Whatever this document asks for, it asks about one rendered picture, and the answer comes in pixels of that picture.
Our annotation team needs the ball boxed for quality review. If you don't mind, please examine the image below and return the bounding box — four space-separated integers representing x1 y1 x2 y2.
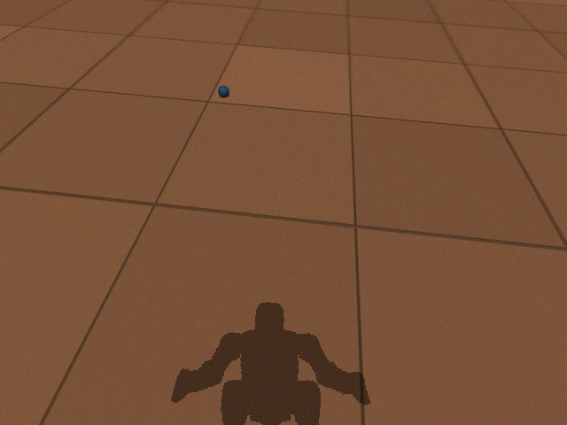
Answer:
218 85 229 97

